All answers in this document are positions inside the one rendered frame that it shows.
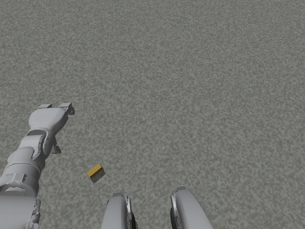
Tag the left robot hand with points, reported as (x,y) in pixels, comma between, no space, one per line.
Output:
(53,119)

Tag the left robot arm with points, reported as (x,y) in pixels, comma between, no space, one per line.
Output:
(19,208)

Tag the small box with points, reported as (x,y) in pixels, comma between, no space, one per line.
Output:
(95,170)

